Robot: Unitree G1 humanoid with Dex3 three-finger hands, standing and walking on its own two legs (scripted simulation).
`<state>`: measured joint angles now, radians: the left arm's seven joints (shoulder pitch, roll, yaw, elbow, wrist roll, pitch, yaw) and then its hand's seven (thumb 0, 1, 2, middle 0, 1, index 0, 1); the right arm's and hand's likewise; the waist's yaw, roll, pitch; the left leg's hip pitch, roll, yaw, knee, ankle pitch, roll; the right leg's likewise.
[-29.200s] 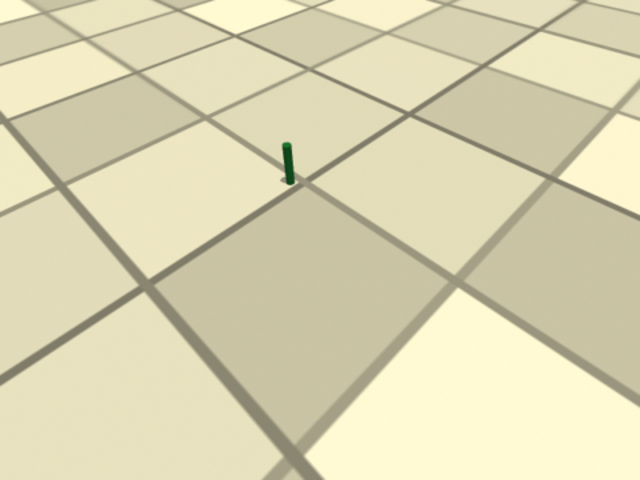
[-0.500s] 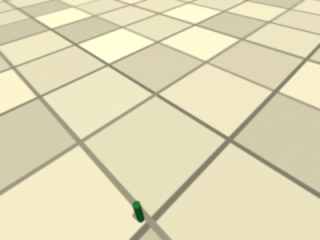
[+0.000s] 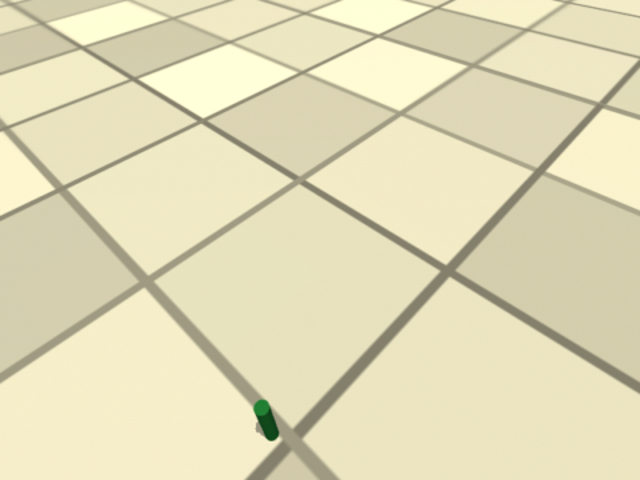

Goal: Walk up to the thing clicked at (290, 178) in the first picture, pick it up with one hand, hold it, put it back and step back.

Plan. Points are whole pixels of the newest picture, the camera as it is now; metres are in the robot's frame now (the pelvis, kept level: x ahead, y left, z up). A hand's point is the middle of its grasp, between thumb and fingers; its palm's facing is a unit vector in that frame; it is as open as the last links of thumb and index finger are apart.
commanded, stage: stand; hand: left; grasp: from the side
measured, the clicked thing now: (267, 421) +0.42 +0.19 -0.67
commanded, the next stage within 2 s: step back in 0.96 s
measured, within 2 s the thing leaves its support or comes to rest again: neither
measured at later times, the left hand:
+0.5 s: hand out of the picture +0.09 +0.25 -0.15, palm faces -0.02 -0.94 -0.34, open 7.3 cm
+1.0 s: hand out of the picture +0.10 +0.25 -0.15, palm faces -0.01 -0.94 -0.34, open 7.3 cm
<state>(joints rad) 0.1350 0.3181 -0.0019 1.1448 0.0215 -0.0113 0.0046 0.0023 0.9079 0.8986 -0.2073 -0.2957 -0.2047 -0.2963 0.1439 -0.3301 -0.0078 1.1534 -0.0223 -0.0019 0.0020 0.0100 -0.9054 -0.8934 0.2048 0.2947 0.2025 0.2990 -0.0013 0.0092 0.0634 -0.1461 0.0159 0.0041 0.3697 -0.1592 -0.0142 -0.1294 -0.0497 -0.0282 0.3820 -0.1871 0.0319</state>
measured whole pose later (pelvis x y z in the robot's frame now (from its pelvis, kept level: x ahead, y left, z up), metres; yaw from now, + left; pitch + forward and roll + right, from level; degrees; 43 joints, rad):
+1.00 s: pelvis +0.02 +0.00 +0.00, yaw +0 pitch -2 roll +0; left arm 0.11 0.34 0.02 1.12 0.01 0.00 0.00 0.00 0.91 0.90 -0.21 -0.30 -0.20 -0.30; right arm 0.09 -0.34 -0.01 1.14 -0.01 0.00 0.01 0.01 -0.90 -0.89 0.21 0.29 0.20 0.30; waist 0.00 0.01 0.06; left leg -0.14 0.03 0.01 0.35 -0.18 -0.02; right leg -0.12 -0.04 -0.03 0.36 -0.20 0.02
